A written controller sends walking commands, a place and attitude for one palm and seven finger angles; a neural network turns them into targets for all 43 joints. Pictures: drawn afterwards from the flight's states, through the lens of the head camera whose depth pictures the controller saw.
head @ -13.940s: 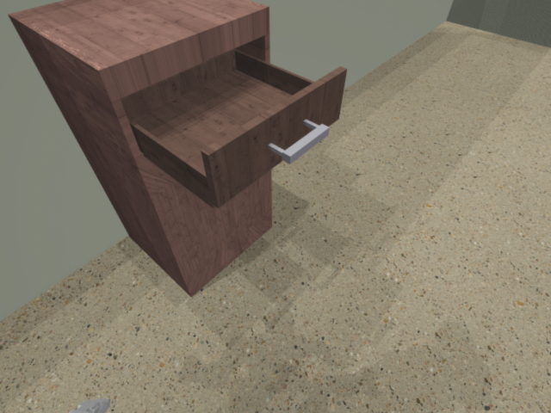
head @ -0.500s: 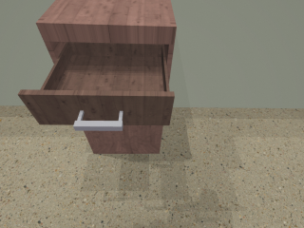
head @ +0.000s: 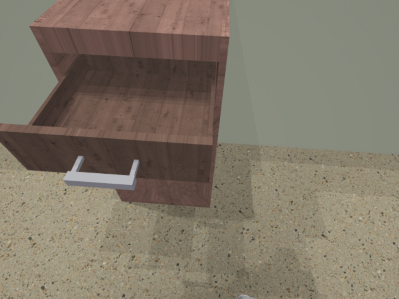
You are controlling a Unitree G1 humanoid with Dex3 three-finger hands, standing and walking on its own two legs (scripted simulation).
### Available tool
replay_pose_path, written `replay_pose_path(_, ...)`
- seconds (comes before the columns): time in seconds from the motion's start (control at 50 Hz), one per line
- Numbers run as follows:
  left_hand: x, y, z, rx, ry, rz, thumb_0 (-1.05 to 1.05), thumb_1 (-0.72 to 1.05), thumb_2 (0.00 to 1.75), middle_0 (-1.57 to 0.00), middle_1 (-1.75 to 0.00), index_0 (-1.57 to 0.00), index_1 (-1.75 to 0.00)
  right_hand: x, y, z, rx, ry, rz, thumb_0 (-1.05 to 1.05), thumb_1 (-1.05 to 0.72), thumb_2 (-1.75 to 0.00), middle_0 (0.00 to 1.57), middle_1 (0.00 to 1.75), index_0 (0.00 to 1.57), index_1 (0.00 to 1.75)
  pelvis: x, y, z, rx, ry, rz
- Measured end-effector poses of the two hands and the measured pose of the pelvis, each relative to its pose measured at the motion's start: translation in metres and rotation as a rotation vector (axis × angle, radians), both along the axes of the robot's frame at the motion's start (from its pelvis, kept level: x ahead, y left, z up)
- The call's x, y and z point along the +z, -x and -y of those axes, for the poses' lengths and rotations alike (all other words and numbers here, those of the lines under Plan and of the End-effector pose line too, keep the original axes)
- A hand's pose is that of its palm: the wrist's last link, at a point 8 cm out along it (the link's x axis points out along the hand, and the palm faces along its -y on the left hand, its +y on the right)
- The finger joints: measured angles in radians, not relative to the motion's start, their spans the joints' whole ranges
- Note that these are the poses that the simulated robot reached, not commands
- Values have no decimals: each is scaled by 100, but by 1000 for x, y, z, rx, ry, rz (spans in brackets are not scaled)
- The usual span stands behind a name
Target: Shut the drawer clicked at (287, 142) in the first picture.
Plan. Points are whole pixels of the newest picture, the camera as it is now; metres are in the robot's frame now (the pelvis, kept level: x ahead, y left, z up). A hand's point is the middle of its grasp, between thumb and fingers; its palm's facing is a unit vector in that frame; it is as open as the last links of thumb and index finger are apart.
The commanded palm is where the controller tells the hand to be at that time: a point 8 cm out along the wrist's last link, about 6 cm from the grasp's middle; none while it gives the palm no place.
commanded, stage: come to a stop and stand still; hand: left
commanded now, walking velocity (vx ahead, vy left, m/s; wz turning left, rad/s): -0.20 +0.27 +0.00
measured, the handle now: (104, 171) +0.34 +0.22 +0.05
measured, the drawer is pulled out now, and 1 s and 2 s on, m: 0.28 0.28 0.28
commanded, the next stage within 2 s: look again from close up in 1.34 s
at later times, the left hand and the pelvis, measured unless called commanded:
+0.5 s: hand out of the picture +0.04 +0.22 -0.16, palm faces +0.00 -0.97 -0.24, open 7.3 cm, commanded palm none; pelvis +0.00 +0.02 +0.01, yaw -1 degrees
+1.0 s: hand out of the picture +0.00 +0.16 -0.15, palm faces -0.02 -0.98 -0.20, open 7.4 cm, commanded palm none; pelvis +0.01 +0.00 +0.02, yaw -1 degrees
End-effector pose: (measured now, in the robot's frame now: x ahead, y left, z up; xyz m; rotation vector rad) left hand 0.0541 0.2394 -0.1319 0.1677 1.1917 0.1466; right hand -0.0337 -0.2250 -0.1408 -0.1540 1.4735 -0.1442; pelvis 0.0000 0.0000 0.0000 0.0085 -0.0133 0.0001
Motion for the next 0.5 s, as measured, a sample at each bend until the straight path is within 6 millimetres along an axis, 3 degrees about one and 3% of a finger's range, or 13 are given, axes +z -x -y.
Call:
replay_pose_path(0.06, 0, -9, 10, 2, -10, -2, 0, 92, 90, -20, -30, -20, -30, -4, -25, 16, -1, 21, 21, 0, -91, -90, 21, 30, 20, 30, -1, -7, 6, 5, 20, 9)
replay_pose_path(0.12, 3, -13, 18, -16, -5, -30, 0, 92, 90, -20, -30, -20, -30, 6, -56, 23, -9, 38, 92, 1, -91, -90, 20, 30, 20, 30, 7, -9, 8, 2, 14, -3)
replay_pose_path(0.24, 2, -16, 13, 3, 16, -22, 0, 92, 90, -20, -30, -20, -30, 26, -102, 15, 29, 55, 217, 0, -91, -90, 20, 30, 20, 30, 13, -8, 4, 5, 6, -10)
replay_pose_path(0.36, -3, -8, -4, 29, 23, -43, 0, 91, 90, -20, -30, -20, -30, 35, -111, -6, 52, 54, 272, 0, -91, -90, 20, 30, 20, 30, 14, -5, -9, -3, 19, 3)
replay_pose_path(0.5, 1, 22, -24, -5, -35, -76, 1, 91, 90, -20, -30, -20, -30, 22, -116, -23, 37, 5, 367, 0, -91, -90, 20, 30, 20, 30, 6, 0, -24, -18, 17, 18)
